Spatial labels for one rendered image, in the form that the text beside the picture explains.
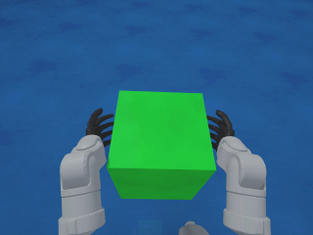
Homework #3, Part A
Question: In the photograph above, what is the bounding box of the left robot hand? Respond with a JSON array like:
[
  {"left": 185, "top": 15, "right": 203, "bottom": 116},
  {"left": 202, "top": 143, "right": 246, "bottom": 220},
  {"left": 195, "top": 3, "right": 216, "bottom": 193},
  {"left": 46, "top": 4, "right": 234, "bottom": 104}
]
[{"left": 85, "top": 108, "right": 114, "bottom": 148}]

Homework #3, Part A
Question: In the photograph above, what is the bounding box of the robot left forearm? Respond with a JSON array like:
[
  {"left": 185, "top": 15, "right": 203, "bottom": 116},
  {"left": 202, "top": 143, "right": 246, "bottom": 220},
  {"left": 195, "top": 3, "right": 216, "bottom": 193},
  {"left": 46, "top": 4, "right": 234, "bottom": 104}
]
[{"left": 58, "top": 134, "right": 107, "bottom": 235}]

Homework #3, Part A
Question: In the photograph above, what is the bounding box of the robot right forearm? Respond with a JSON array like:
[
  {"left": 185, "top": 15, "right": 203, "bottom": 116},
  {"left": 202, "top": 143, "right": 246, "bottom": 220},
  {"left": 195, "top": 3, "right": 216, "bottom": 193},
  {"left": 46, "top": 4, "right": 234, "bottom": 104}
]
[{"left": 216, "top": 136, "right": 271, "bottom": 235}]

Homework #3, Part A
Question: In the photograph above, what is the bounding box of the right robot shin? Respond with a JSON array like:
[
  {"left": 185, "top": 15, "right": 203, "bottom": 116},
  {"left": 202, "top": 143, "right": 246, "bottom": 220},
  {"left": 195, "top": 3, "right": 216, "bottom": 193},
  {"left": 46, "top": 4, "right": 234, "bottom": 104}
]
[{"left": 185, "top": 221, "right": 195, "bottom": 225}]

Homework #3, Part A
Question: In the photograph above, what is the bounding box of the right robot hand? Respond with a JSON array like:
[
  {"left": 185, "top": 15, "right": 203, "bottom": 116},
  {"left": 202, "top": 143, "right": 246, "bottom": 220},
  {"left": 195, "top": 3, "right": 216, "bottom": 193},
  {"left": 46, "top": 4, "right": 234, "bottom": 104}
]
[{"left": 206, "top": 110, "right": 235, "bottom": 152}]

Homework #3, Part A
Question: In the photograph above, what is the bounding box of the right robot thigh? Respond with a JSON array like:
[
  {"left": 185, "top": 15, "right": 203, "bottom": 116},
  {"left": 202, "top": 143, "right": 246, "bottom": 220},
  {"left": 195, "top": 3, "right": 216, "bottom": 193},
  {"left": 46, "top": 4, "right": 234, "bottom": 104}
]
[{"left": 178, "top": 224, "right": 209, "bottom": 235}]

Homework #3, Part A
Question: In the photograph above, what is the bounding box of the carton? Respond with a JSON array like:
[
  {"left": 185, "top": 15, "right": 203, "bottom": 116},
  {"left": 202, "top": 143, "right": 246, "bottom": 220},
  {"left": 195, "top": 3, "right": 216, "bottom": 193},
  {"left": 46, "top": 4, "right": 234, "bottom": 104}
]
[{"left": 107, "top": 90, "right": 216, "bottom": 200}]

